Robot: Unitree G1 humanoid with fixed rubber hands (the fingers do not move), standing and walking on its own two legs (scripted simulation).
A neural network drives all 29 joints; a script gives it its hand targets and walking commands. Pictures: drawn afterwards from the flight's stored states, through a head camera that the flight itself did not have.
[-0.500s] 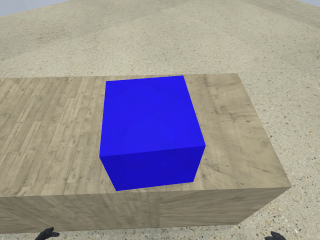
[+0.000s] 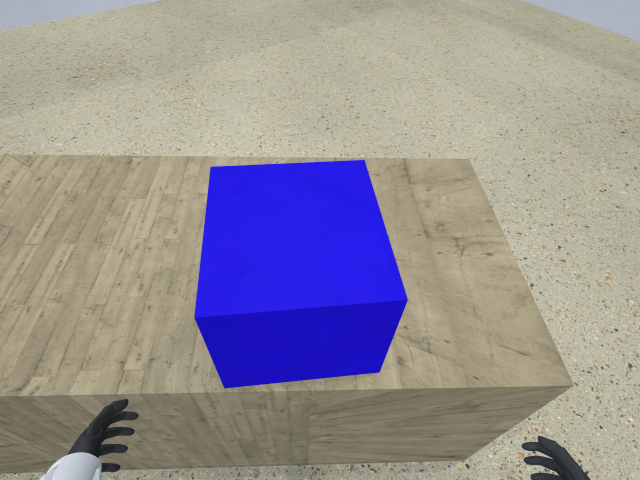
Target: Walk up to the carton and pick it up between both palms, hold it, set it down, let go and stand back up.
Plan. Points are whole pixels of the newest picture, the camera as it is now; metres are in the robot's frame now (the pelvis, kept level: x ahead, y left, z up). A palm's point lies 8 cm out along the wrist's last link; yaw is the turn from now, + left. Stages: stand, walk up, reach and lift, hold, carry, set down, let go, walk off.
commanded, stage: reach and lift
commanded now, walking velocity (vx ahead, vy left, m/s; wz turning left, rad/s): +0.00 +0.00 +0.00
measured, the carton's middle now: (296, 271) +0.46 +0.04 -0.06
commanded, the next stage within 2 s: none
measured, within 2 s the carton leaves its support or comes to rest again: neither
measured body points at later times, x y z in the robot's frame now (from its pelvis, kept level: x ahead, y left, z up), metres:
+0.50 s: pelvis +0.00 +0.01 +0.01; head +0.02 +0.02 +0.46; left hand +0.20 +0.27 -0.05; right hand +0.15 -0.29 -0.05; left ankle +0.00 +0.14 -0.72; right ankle +0.03 -0.09 -0.72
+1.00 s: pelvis +0.01 +0.01 +0.02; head +0.03 +0.01 +0.46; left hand +0.20 +0.25 -0.02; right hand +0.17 -0.28 -0.03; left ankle +0.00 +0.14 -0.72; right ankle +0.03 -0.09 -0.72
